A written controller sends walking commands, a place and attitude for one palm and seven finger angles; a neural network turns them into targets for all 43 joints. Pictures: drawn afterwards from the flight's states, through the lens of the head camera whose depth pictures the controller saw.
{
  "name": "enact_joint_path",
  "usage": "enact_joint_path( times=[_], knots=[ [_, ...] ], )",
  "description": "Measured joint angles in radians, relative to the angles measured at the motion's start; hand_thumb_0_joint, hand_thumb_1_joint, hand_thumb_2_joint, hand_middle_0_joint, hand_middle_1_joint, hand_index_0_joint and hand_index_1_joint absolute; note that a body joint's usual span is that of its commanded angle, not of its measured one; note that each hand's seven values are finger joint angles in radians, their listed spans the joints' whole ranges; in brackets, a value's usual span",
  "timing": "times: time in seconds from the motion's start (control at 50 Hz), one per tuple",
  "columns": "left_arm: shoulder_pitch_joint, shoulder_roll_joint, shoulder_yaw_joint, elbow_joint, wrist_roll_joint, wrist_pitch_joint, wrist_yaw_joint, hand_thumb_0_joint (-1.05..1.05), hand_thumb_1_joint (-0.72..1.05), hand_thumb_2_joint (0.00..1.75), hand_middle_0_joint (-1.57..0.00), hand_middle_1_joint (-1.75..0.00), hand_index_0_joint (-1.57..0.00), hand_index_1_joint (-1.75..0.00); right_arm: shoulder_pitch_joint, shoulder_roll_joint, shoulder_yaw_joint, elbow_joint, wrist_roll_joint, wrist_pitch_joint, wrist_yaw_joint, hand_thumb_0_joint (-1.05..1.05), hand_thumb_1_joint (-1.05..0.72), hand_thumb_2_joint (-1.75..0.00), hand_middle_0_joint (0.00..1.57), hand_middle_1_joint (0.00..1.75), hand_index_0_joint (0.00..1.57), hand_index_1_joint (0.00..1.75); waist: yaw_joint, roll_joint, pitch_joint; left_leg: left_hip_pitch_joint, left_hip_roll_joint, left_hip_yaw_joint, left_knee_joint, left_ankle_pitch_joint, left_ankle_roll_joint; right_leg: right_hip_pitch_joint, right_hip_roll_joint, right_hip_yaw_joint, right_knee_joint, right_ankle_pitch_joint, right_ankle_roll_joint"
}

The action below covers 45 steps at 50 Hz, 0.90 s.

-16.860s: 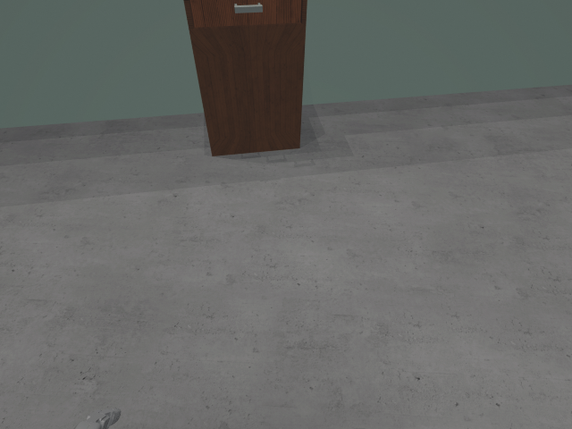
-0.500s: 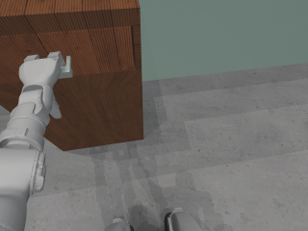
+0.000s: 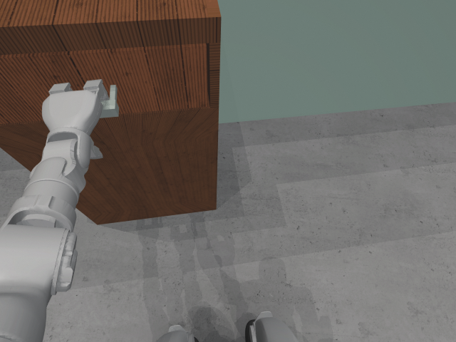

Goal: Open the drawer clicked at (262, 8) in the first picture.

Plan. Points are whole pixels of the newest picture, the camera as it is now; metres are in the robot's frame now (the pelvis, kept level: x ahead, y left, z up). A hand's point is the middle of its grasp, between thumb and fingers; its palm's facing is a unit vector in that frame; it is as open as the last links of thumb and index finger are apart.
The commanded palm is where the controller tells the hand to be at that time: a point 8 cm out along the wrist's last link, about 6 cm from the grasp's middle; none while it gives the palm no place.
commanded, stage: close the thumb around the handle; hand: left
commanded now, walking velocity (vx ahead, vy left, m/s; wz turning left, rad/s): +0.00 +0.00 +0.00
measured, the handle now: (86, 101) +0.55 +0.23 +0.04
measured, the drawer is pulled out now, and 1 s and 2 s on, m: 0.00 0.02 0.14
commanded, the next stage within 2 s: pull the drawer open in 0.40 s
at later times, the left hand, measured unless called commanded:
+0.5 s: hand (87, 130) +0.50 +0.23 +0.02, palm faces -0.06 -0.02 -1.00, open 5.5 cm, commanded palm +0.48 +0.24 +0.07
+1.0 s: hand (86, 140) +0.48 +0.22 +0.02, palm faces -0.03 -0.05 -1.00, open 5.5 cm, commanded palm +0.47 +0.24 +0.07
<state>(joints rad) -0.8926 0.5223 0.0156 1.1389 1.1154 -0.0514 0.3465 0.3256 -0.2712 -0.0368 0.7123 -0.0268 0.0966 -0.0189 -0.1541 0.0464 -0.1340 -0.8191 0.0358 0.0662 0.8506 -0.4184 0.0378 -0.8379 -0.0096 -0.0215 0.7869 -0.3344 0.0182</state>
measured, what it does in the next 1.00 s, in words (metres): stands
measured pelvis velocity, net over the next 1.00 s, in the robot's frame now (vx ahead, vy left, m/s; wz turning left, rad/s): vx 0.03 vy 0.00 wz -0.02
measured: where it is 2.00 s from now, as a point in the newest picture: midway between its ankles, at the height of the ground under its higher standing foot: outside the picture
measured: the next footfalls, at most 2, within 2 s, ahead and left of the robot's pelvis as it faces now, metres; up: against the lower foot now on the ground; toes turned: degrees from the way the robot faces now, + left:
none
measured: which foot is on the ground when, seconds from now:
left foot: down 0.00-1.00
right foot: down 0.00-1.00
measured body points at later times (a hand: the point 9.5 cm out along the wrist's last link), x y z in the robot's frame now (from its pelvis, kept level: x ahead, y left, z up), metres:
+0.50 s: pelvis +0.00 +0.00 +0.00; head +0.13 +0.00 +0.43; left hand +0.50 +0.22 +0.07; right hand -0.01 -0.28 -0.13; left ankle -0.02 +0.09 -0.70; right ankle +0.01 -0.14 -0.70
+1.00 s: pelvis +0.03 +0.00 +0.01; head +0.13 -0.01 +0.45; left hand +0.48 +0.22 +0.07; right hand +0.06 -0.27 -0.12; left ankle -0.02 +0.09 -0.69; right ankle +0.01 -0.14 -0.70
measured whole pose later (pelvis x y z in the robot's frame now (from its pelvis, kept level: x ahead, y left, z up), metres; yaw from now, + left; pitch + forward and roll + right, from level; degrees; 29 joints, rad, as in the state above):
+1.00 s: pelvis +0.03 +0.00 +0.01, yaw -1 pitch +21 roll -2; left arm -0.61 0.46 0.02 0.86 1.08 -0.06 0.35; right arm 0.33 -0.26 -0.07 0.69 -0.01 0.10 0.00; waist -0.09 0.05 -0.16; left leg -0.69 0.04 0.09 0.77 -0.43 0.03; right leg -0.73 0.00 0.00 0.72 -0.35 0.02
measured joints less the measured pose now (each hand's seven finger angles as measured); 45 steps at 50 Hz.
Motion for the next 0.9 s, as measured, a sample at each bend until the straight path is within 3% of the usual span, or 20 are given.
enact_joint_path(
  times=[0.18,0.34,0.64,0.9],
  knots=[
    [-0.005,0.027,0.006,-0.001,-0.001,-0.031,-0.033,0.0,0.37,0.67,-0.35,-1.27,-0.38,-1.29,0.021,0.003,0.005,-0.007,0.001,-0.007,-0.012,0.0,-0.91,-0.9,0.2,0.3,0.2,0.3,-0.003,0.001,0.008,-0.003,0.001,0.001,-0.002,0.004,-0.002,-0.005,0.002,0.002,0.001,0.003,-0.002],
    [0.01,0.034,0.011,-0.015,0.001,-0.051,-0.02,0.0,0.73,0.83,-0.35,-1.3,-0.41,-1.33,0.039,0.001,-0.003,0.008,-0.003,-0.008,-0.009,0.0,-0.91,-0.9,0.2,0.3,0.2,0.3,0.002,0.004,0.002,-0.017,0.005,0.001,0.009,-0.001,-0.004,-0.02,0.005,0.002,0.012,-0.002,-0.005],
    [0.034,0.034,0.015,-0.033,-0.007,-0.041,-0.02,0.0,0.73,0.84,-0.34,-1.32,-0.4,-1.34,0.024,-0.002,-0.008,0.005,-0.001,-0.006,-0.003,0.0,-0.91,-0.9,0.2,0.3,0.2,0.3,0.003,0.002,0.0,-0.002,0.008,0.005,-0.006,0.0,-0.007,-0.008,0.009,0.006,-0.001,0.001,-0.007],
    [0.224,-0.027,0.025,-0.214,-0.034,-0.031,-0.017,0.01,0.75,0.81,-0.31,-1.35,-0.4,-1.35,0.023,0.009,-0.027,-0.011,0.007,0.007,0.012,0.0,-0.91,-0.9,0.2,0.3,0.2,0.3,0.046,0.007,-0.022,0.089,0.009,0.026,-0.061,-0.012,-0.004,0.071,0.015,0.029,-0.05,-0.007,0.0]
  ],
)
